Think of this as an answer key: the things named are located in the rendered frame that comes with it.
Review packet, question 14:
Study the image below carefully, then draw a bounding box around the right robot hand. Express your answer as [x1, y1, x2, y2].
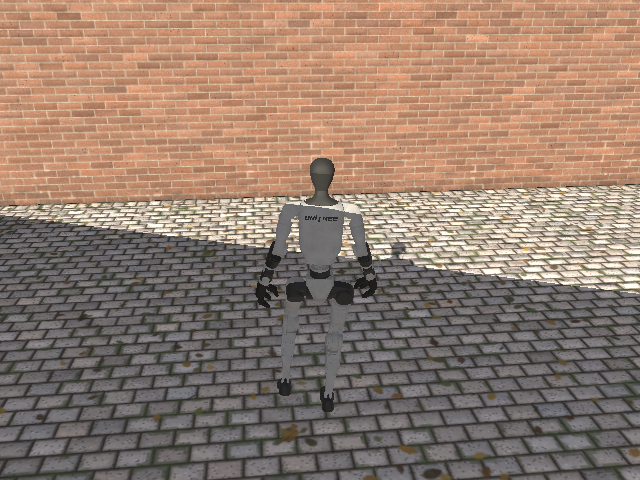
[354, 277, 377, 298]

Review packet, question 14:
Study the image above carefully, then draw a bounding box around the robot left upper arm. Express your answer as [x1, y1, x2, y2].
[272, 201, 301, 257]

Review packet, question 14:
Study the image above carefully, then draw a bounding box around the left robot forearm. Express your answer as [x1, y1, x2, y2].
[259, 241, 281, 286]

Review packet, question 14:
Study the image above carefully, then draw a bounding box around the robot right upper arm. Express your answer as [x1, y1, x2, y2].
[342, 202, 368, 257]

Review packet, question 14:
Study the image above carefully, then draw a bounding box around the right robot foot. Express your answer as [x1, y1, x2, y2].
[320, 386, 334, 412]

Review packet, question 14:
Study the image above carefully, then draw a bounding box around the right robot forearm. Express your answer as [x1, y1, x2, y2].
[358, 242, 376, 281]

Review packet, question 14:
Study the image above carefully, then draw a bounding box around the robot left shin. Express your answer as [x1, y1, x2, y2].
[281, 315, 296, 383]

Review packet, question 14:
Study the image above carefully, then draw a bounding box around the left robot hand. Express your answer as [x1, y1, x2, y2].
[255, 282, 279, 308]

